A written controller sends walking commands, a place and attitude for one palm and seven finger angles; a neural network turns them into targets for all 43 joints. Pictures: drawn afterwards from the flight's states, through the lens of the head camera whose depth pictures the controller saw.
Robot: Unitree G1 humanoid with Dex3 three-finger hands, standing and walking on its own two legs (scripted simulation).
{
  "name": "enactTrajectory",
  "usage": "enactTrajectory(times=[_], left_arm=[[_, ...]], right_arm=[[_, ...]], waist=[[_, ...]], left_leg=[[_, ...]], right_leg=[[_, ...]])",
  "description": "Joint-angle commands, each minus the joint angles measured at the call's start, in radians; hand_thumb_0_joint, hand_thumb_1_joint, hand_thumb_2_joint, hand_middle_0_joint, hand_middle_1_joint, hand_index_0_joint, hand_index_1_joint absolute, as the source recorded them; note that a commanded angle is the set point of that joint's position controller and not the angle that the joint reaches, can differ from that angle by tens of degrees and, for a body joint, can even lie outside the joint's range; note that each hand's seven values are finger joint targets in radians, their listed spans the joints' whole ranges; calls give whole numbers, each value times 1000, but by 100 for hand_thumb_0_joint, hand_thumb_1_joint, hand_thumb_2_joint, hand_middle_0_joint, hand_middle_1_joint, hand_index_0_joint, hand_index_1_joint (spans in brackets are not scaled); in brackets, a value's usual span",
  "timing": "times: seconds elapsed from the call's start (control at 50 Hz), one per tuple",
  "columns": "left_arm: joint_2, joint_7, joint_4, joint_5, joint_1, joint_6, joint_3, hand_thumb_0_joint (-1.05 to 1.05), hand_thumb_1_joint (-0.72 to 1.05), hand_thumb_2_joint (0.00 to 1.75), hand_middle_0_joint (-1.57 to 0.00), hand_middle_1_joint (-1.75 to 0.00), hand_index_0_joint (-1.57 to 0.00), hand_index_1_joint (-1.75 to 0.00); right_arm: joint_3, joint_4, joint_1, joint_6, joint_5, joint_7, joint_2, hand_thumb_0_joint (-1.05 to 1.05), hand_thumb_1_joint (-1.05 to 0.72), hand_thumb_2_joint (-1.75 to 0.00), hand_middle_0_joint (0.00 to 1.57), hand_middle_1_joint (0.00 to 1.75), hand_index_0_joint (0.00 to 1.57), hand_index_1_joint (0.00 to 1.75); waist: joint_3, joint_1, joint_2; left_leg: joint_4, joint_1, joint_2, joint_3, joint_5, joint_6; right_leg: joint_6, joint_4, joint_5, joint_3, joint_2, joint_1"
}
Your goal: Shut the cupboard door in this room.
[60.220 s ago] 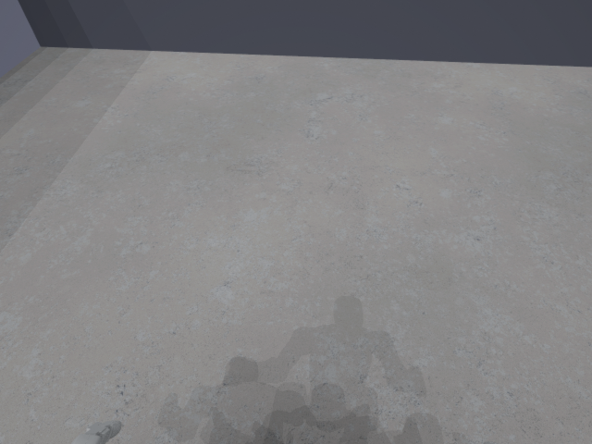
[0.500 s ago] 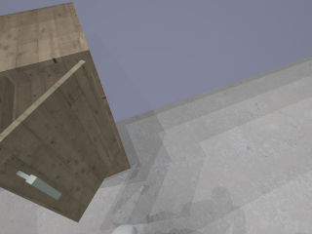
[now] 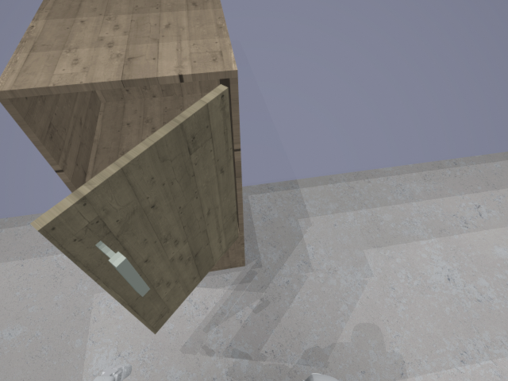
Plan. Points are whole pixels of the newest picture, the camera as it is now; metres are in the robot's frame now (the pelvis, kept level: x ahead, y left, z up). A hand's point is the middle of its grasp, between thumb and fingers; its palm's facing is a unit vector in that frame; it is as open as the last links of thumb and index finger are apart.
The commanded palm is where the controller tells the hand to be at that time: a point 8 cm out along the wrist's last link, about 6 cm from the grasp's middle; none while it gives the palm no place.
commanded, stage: turn or walk to find it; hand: left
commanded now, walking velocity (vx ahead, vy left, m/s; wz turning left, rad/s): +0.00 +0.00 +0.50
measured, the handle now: (124, 269) +0.29 +0.25 -0.04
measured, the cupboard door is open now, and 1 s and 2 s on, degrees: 44 44 44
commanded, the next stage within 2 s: stand and wait in 0.62 s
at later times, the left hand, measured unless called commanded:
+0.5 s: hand out of the picture -0.02 +0.18 -0.17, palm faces +0.35 -0.91 -0.24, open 7.4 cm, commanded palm none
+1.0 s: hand out of the picture +0.03 +0.20 -0.16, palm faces +0.42 -0.88 -0.23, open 7.4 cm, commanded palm none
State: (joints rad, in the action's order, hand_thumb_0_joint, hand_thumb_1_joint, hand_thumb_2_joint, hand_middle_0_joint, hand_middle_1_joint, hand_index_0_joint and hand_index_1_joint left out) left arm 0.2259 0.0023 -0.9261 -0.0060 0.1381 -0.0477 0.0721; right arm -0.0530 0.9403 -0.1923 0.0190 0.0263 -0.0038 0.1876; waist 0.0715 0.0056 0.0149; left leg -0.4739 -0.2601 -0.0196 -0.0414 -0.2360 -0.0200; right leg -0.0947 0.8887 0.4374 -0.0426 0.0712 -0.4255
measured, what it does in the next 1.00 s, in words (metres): steps on the spot, turning left: right foot, then left foot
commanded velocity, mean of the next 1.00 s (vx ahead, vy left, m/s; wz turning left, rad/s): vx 0.00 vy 0.00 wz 0.30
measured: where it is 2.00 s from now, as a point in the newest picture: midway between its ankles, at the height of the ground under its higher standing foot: outside the picture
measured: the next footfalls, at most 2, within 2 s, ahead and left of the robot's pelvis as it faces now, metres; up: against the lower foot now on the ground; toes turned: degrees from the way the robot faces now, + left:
right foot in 0.10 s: +0.05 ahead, -0.13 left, +0.00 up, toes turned -1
left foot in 0.56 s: +0.00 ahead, +0.10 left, +0.00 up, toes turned +24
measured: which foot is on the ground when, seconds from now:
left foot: down 0.00-0.10, up 0.12-0.54, down 0.56-1.00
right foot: up 0.00-0.08, down 0.10-0.56, up 0.58-1.00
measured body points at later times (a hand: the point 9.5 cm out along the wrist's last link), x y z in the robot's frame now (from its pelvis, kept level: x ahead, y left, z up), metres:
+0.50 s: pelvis +0.01 -0.02 -0.01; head +0.06 -0.01 +0.44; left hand -0.04 +0.22 -0.15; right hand +0.17 -0.24 -0.15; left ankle -0.05 +0.10 -0.71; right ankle +0.01 -0.13 -0.74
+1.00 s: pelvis +0.03 -0.01 +0.00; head +0.05 +0.00 +0.45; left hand +0.01 +0.25 -0.14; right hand +0.16 -0.20 -0.16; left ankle -0.04 +0.08 -0.74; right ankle +0.08 -0.12 -0.73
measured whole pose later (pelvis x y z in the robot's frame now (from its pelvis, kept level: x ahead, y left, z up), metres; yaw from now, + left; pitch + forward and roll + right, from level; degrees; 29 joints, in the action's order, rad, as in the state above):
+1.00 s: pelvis +0.03 -0.01 +0.00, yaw +24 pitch -1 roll +1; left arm 0.19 0.01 -0.98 -0.01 0.15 -0.02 0.04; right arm -0.04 1.00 -0.23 0.00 0.02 -0.02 0.17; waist 0.07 0.00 0.00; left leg -0.47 -0.16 -0.02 0.02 -0.29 -0.02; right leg -0.08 0.64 0.33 -0.07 0.06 -0.30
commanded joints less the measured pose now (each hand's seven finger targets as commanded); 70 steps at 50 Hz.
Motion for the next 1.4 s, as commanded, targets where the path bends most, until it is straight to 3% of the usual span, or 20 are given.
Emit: enactTrajectory(times=[0.0, 0.04, 0.06, 0.08, 0.1, 0.16, 0.2, 0.4, 0.5, 0.52, 0.54, 0.56, 0.68, 0.88, 0.96, 1.02, 1.06, 1.14, 1.28, 1.38], left_arm=[[64, 11, 83, 4, 35, 32, 7, 0, 90, 90, -20, -30, -20, -30], [86, 15, 67, 4, 110, 48, 13, 0, 90, 90, -20, -30, -20, -30], [158, 22, 64, -8, 142, 60, 26, 0, 90, 90, -20, -30, -20, -30], [238, 27, 64, -20, 170, 64, 42, 0, 90, 90, -20, -30, -20, -30], [231, 29, 72, -13, 169, 59, 39, 0, 90, 90, -20, -30, -20, -30], [141, 35, 109, -10, 8, 56, 25, 0, 90, 90, -20, -30, -20, -30], [117, 31, 112, -13, 26, 67, 18, 0, 90, 90, -20, -30, -20, -30], [184, 24, 53, -21, 195, 56, 41, 0, 90, 90, -20, -30, -20, -30], [191, 21, 49, -10, 145, 49, 48, 0, 90, 90, -20, -30, -20, -30], [149, 14, 69, -3, 147, 45, 40, 0, 90, 90, -20, -30, -20, -30], [79, 8, 103, 1, 101, 42, 11, 0, 90, 90, -20, -30, -20, -30], [99, 18, 112, -6, 56, 30, 7, 0, 90, 90, -20, -30, -20, -30], [79, 4, 22, -8, 88, 20, 10, 0, 90, 90, -20, -30, -20, -30], [31, 15, 25, -5, 13, 27, -22, 0, 90, 90, -20, -30, -20, -30], [42, 19, -22, -2, 105, 52, -23, 0, 90, 90, -20, -30, -20, -30], [151, 28, -50, -10, 128, 74, -15, 0, 90, 90, -20, -30, -20, -30], [130, 30, -44, -13, 92, 69, -8, 0, 90, 90, -20, -30, -20, -30], [99, 34, -32, -10, 69, 55, 5, 0, 90, 90, -20, -30, -20, -30], [128, 36, -31, -21, 117, 53, 35, 0, 90, 90, -20, -30, -20, -30], [91, 35, -46, -6, 86, 42, 18, 0, 90, 90, -20, -30, -20, -30]], right_arm=[[-61, -62, -17, -3, -2, -10, 201, 0, -90, -90, 20, 30, 20, 30], [-61, -73, 5, -1, -11, -7, 186, 0, -90, -90, 20, 30, 20, 30], [-56, -81, -4, -3, -21, 2, 138, 0, -90, -90, 20, 30, 20, 30], [-48, -113, 20, -4, -21, 5, 85, 0, -90, -90, 20, 30, 20, 30], [-60, -113, 31, 9, -14, 0, 138, 0, -90, -90, 20, 30, 20, 30], [-68, -52, -18, 37, -7, 18, 129, 0, -90, -90, 20, 30, 20, 30], [-57, -40, -26, 35, -5, 25, 112, 0, -90, -90, 20, 30, 20, 30], [-22, -82, 125, 23, -15, 29, 74, 0, -90, -90, 20, 30, 20, 30], [-29, -63, 5, -2, -13, 25, 116, 0, -90, -90, 20, 30, 20, 30], [-52, -55, -59, -13, -6, 19, 210, 0, -90, -90, 20, 30, 20, 30], [-76, -48, -115, -12, -12, 8, 306, 0, -90, -90, 20, 30, 20, 30], [-70, -33, -132, 0, -22, 3, 303, 0, -90, -90, 20, 30, 20, 30], [-30, -51, 5, -24, -10, -25, 177, 0, -90, -90, 20, 30, 20, 30], [-29, 6, -75, -27, -2, -26, 136, 0, -90, -90, 20, 30, 20, 30], [-24, 28, -57, -27, -9, -23, 126, 0, -90, -90, 20, 30, 20, 30], [-5, 20, -72, -21, -23, -14, 34, 0, -90, -90, 20, 30, 20, 30], [-12, 38, -81, 9, -14, -20, 37, 0, -90, -90, 20, 30, 20, 30], [-20, 79, -88, 16, -14, -11, 42, 0, -90, -90, 20, 30, 20, 30], [-14, 52, -30, 9, -17, -1, 13, 0, -90, -90, 20, 30, 20, 30], [-8, 96, -146, -13, -15, -5, 13, 0, -90, -90, 20, 30, 20, 30]], waist=[[-120, 5, 173], [-160, -37, 119], [-186, -53, -61], [-162, -70, -326], [-136, -66, -228], [-51, 12, -171], [-48, 12, -187], [-66, -72, -227], [-162, 9, -132], [-230, 49, 89], [-232, 76, 343], [-221, 75, 229], [-100, -5, 96], [-64, 17, 151], [-89, -31, 105], [-76, -21, -205], [-46, -17, -266], [-15, -21, -180], [-58, -55, -162], [-101, 8, -88]], left_leg=[[49, 64, 225, -256, 446, -130], [-49, -25, 168, -239, 357, -72], [-191, -184, 84, -163, 131, -6], [-433, -344, -59, 4, -345, 64], [-626, -320, -18, -51, -393, 58], [-805, -315, 42, -46, -198, 75], [-783, -319, 44, -14, -136, 90], [-341, -197, 37, 121, -206, 85], [39, 103, 39, 145, 41, 48], [103, 299, 199, -69, 248, -26], [118, 365, 436, -368, 699, -163], [86, 340, 472, -292, 772, -217], [117, 185, 259, -97, 587, -128], [114, 185, 262, -110, 603, -138], [30, 109, 212, -104, 465, -69], [-143, -73, 32, 49, -220, 53], [-302, -40, 40, 25, -325, 48], [-495, -113, 45, 29, -252, 54], [-311, -116, 52, 85, -255, 73], [54, 169, 58, 89, 18, 56]], right_leg=[[8, -219, -46, -28, -41, 97], [18, -468, -247, -23, -26, 285], [61, -564, -321, 118, 135, 451], [185, -574, -525, 358, 397, 479], [255, -569, -565, 347, 444, 349], [201, -580, -369, 138, 300, 226], [175, -561, -460, 44, 255, 249], [204, -484, -699, -57, 294, 364], [121, -259, -631, -145, 283, 277], [57, -47, -384, -186, 190, 87], [-1, 157, 226, -140, 53, -148], [14, 218, 251, -47, 75, -154], [-1, 280, -28, -2, 44, -126], [4, -102, -5, -24, 8, 25], [26, -451, -251, -41, -9, 253], [184, -548, -686, 234, 303, 355], [247, -597, -584, 219, 301, 234], [240, -603, -463, 120, 248, 229], [236, -551, -481, 59, 276, 308], [139, -435, -286, -1, 202, 145]])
